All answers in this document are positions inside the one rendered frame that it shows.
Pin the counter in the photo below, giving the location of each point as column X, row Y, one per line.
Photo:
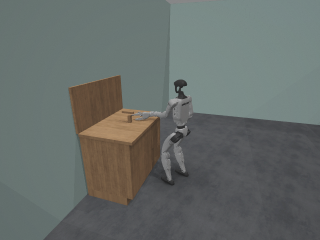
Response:
column 118, row 151

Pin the left robot hand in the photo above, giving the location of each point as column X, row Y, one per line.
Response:
column 143, row 115

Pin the robot left forearm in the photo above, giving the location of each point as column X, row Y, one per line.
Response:
column 157, row 114

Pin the left robot upper arm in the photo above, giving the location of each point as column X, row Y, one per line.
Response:
column 171, row 104

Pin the humanoid robot torso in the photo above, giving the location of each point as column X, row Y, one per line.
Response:
column 180, row 115

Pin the right robot upper arm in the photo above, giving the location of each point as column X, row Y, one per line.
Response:
column 191, row 112

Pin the left robot foot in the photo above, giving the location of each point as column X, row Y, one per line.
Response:
column 165, row 179

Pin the robot right forearm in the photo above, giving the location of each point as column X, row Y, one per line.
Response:
column 189, row 117

